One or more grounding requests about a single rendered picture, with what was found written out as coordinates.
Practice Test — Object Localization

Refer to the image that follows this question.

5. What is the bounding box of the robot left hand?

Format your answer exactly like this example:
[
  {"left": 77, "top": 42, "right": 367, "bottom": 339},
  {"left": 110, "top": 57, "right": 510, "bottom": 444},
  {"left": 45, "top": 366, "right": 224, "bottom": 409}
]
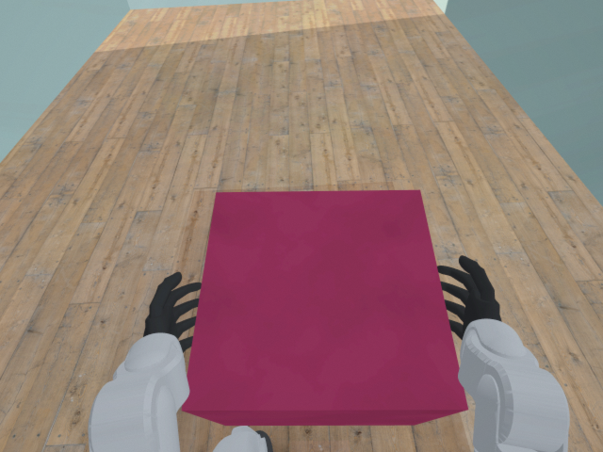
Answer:
[{"left": 143, "top": 272, "right": 202, "bottom": 353}]

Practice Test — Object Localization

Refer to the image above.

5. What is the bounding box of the right robot forearm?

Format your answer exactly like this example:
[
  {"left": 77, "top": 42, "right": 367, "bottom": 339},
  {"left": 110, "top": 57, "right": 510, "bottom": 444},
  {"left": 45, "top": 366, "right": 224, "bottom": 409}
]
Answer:
[{"left": 458, "top": 319, "right": 570, "bottom": 452}]

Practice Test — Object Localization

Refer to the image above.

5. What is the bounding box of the robot left shin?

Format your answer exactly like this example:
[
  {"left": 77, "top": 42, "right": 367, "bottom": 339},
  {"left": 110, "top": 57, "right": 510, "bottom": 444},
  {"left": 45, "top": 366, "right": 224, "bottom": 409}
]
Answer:
[{"left": 231, "top": 426, "right": 258, "bottom": 435}]

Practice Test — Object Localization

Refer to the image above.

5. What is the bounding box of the left robot forearm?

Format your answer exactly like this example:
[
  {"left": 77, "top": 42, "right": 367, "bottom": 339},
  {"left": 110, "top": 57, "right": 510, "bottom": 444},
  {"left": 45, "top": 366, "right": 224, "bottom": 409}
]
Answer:
[{"left": 88, "top": 332, "right": 189, "bottom": 452}]

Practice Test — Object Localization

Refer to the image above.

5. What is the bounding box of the carton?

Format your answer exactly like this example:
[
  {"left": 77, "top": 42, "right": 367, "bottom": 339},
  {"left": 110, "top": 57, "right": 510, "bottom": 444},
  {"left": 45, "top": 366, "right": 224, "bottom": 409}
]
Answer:
[{"left": 182, "top": 190, "right": 468, "bottom": 426}]

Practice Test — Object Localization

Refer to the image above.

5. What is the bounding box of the left robot thigh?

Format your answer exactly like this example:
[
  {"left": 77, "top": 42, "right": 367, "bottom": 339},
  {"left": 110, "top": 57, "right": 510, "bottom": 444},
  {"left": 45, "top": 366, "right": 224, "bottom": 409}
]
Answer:
[{"left": 213, "top": 431, "right": 268, "bottom": 452}]

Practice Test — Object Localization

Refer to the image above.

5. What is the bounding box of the robot right hand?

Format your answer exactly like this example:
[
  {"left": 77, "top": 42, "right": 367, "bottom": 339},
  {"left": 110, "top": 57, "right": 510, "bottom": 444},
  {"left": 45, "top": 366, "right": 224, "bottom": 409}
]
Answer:
[{"left": 437, "top": 255, "right": 502, "bottom": 340}]

